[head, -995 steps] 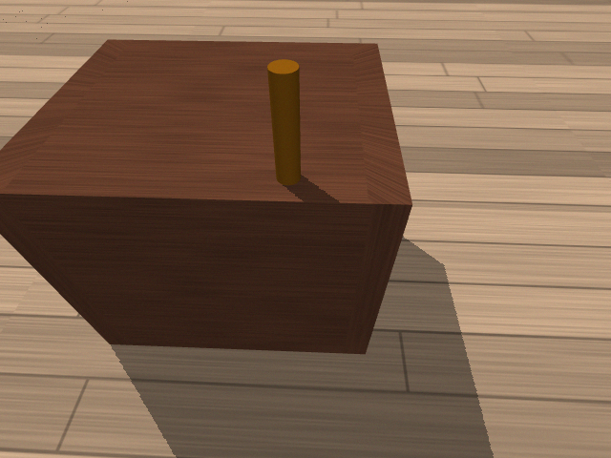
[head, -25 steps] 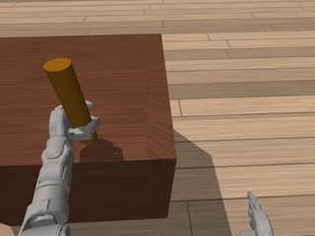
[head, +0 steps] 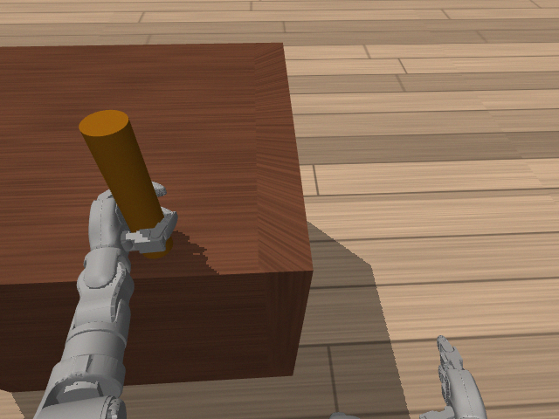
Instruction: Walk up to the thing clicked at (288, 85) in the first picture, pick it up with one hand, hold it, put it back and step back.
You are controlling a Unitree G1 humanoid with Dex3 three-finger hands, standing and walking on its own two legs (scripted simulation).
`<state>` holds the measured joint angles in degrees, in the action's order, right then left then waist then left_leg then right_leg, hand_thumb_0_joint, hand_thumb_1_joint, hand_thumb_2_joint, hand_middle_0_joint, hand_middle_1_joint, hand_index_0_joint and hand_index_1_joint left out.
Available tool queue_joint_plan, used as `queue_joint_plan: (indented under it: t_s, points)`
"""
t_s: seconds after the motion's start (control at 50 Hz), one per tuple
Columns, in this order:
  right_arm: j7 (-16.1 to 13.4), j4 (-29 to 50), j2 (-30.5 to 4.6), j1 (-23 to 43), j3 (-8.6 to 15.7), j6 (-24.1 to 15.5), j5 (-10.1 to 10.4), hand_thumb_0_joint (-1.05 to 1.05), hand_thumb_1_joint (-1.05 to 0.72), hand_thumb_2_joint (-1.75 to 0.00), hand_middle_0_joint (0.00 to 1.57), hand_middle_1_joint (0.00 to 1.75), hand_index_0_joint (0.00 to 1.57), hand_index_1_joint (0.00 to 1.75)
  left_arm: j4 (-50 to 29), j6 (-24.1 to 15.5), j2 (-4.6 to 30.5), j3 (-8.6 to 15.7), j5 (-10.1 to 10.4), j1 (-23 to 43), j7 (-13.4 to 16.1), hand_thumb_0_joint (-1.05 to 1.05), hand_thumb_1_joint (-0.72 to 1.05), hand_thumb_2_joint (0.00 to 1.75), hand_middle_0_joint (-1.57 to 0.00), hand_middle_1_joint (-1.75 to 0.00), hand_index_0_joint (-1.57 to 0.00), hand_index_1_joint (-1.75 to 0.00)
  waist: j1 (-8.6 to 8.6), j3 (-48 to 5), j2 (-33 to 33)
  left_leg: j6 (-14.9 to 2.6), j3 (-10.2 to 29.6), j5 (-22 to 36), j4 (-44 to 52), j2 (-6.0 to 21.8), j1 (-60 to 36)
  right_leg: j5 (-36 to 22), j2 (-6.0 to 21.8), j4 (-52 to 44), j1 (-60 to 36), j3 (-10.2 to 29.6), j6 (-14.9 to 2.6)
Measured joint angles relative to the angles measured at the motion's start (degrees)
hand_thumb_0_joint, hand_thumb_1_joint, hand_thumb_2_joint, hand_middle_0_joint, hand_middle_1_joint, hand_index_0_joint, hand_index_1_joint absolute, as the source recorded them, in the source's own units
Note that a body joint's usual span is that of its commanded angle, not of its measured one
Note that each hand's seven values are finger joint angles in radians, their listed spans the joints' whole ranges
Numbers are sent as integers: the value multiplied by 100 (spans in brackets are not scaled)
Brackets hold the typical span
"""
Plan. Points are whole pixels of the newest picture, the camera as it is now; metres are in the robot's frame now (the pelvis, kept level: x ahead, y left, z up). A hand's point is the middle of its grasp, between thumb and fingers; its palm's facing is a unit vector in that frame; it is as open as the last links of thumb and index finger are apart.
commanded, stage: loosen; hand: left
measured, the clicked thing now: (135, 196) +0.40 +0.20 +0.12
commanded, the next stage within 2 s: open in 0.18 s
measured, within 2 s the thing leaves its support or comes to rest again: neither
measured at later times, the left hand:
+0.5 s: hand (150, 213) +0.40 +0.19 +0.08, palm faces +0.17 -0.98 -0.01, open 9.8 cm
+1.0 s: hand (143, 208) +0.41 +0.20 +0.09, palm faces +0.19 -0.98 -0.03, open 15.8 cm
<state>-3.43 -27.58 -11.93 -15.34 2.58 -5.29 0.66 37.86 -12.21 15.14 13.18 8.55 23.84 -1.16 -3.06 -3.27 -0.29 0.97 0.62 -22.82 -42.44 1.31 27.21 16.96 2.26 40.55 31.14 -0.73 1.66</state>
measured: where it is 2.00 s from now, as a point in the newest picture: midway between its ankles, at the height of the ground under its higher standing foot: outside the picture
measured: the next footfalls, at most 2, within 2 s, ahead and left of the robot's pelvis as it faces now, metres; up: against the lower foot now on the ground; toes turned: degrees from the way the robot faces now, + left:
none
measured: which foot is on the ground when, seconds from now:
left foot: down 0.00-1.00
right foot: down 0.00-1.00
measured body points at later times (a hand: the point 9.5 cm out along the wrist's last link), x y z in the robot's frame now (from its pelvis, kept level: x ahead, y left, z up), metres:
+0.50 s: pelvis -0.01 +0.00 -0.01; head +0.04 +0.00 +0.44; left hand +0.39 +0.24 +0.08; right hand +0.14 -0.25 -0.07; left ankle -0.02 +0.13 -0.71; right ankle +0.03 -0.14 -0.71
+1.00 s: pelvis +0.00 +0.00 +0.00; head +0.05 +0.00 +0.44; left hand +0.39 +0.25 +0.09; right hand +0.15 -0.26 -0.06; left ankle -0.02 +0.13 -0.71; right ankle +0.03 -0.14 -0.71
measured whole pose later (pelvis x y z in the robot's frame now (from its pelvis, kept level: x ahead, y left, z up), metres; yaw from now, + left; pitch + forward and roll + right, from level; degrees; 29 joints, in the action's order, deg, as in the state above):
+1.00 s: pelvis +0.00 +0.00 +0.00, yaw +0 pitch +9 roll +0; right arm -2.8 -19.4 -13.0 -19.1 3.3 -2.8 0.9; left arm 35.7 -12.3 16.4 16.0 8.7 24.6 -1.6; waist -3.0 -4.0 -0.5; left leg 1.3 0.5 -24.0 -44.6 1.6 29.1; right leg 18.2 1.9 43.0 33.3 -0.6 1.4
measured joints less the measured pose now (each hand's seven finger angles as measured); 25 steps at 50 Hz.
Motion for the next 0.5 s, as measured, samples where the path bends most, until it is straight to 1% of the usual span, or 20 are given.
queue_joint_plan:
  t_s: [0.08, 0.18, 0.36, 0.42, 0.5]
  points:
    - [22, 163, -5, -74, -22, 31, -4, -1, 50, -6, 5, 5, 5, 5, 38, -123, -1, -19, -14, 30, -5, -1, -8, 117, -88, -113, -89, -113, 10, -18, 8, -2, 3, -28, -89, -4, 93, 22, 4, 79, 88, 1, 2]
    - [58, 305, 7, -153, -38, 53, -10, -1, 50, -5, 5, 5, 5, 5, 65, -138, 2, -3, 18, 77, -5, 0, -10, 114, -90, -112, -91, -111, 14, -27, 11, -4, 7, -50, -172, -3, 172, 35, 3, 146, 161, 1, 2]
    - [64, 458, -11, -249, -32, 102, -23, -1, 49, -5, 5, 5, 5, 5, 76, -196, 25, 35, 34, 182, 32, 0, -21, 84, -97, -102, -98, -102, 22, -8, 15, 4, -1, -67, -266, 2, 279, 47, -3, 241, 274, 13, -6]
    - [60, 474, -21, -267, -28, 115, -23, -1, 50, -5, 5, 5, 5, 5, 86, -224, 30, 47, 38, 243, 17, 0, -25, 75, -95, -96, -96, -95, 27, -23, 11, 5, 2, -68, -273, 4, 291, 50, -5, 252, 288, 10, -9]
    - [69, 494, -21, -281, -38, 142, -25, -1, 50, -5, 5, 5, 5, 5, 137, -189, 51, 89, 42, 275, -2, 0, -30, 63, -88, -85, -89, -84, 18, -59, 10, 13, 0, -62, -265, 9, 304, 50, -10, 258, 309, 12, -18]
